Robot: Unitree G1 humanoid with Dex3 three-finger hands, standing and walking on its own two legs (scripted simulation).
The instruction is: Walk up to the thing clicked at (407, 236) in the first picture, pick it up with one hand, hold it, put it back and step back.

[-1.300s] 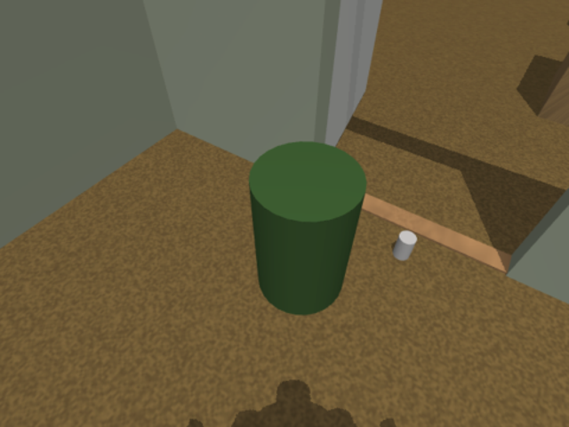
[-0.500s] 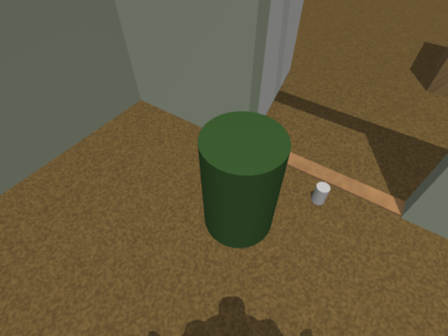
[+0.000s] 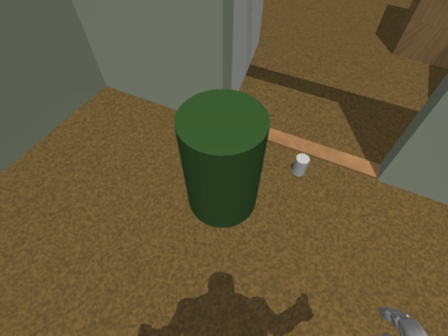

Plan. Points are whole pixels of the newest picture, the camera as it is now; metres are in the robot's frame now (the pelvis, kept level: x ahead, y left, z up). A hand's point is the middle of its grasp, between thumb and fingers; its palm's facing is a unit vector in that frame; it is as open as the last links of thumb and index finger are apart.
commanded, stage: walk up
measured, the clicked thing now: (300, 165) +1.02 -0.36 -0.72
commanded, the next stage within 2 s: none
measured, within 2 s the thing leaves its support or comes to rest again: neither
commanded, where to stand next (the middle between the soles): +0.06 -0.01 m, yaw -130 degrees
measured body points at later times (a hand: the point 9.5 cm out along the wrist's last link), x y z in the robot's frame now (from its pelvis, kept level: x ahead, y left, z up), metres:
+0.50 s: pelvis -0.01 +0.08 +0.00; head +0.02 +0.07 +0.45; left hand +0.20 +0.34 -0.12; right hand -0.07 -0.24 -0.11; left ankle +0.01 +0.13 -0.74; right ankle -0.04 -0.08 -0.70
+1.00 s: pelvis +0.06 +0.04 -0.01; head +0.09 +0.01 +0.43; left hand +0.35 +0.16 -0.12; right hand -0.11 -0.26 -0.11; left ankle +0.19 +0.07 -0.73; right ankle -0.05 -0.05 -0.74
